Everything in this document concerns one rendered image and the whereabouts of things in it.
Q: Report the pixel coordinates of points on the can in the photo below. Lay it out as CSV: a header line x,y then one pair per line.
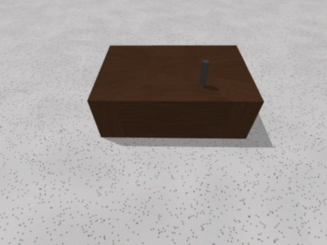
x,y
203,73

